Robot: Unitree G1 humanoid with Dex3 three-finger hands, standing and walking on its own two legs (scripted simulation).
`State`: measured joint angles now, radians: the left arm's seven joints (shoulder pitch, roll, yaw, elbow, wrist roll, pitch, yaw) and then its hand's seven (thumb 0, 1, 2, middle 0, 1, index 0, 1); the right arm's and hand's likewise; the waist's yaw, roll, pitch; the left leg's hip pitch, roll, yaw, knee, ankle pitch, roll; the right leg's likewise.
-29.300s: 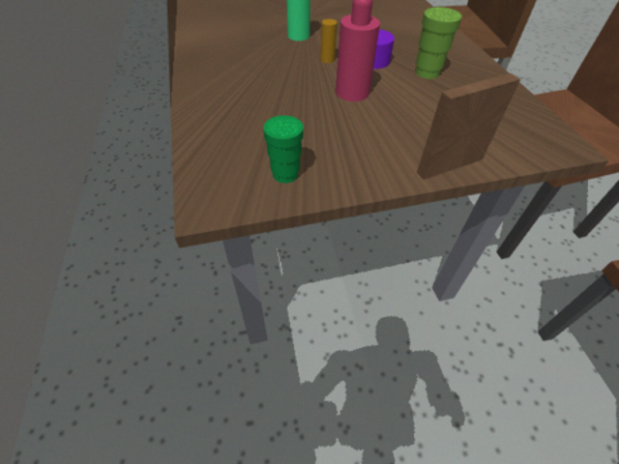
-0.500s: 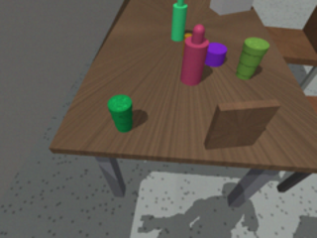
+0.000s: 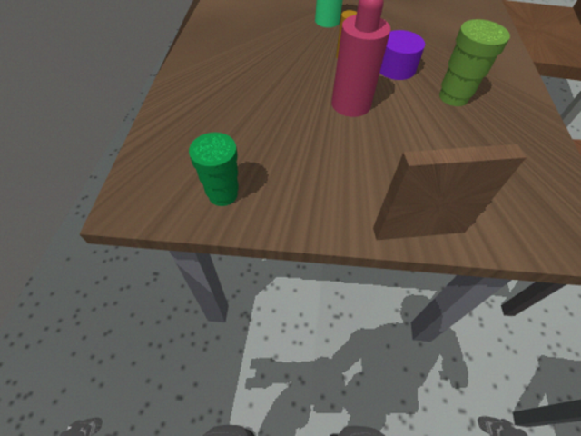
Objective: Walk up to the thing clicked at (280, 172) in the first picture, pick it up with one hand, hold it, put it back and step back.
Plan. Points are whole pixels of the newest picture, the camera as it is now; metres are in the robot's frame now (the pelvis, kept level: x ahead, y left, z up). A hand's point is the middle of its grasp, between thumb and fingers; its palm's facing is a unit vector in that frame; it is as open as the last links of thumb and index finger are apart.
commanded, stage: step back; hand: left
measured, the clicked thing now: (218, 173) +0.49 +0.13 +0.01
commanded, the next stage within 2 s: none
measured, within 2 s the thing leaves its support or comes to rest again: neither
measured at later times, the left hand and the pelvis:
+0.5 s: hand out of the picture +0.03 +0.31 -0.17, palm faces +0.03 -0.93 -0.35, open 7.4 cm; pelvis -0.09 +0.04 -0.01, yaw +3 degrees
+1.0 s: hand out of the picture -0.08 +0.31 -0.14, palm faces -0.04 -0.91 -0.42, open 7.4 cm; pelvis -0.19 +0.05 -0.01, yaw -2 degrees
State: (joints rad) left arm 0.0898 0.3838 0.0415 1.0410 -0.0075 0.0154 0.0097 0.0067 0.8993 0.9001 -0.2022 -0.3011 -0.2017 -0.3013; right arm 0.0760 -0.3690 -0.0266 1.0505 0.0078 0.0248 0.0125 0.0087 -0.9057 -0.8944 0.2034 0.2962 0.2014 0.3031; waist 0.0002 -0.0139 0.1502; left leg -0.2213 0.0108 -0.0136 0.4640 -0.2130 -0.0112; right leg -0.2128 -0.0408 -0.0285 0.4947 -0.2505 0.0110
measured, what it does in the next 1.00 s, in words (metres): walks backwards: left foot, then right foot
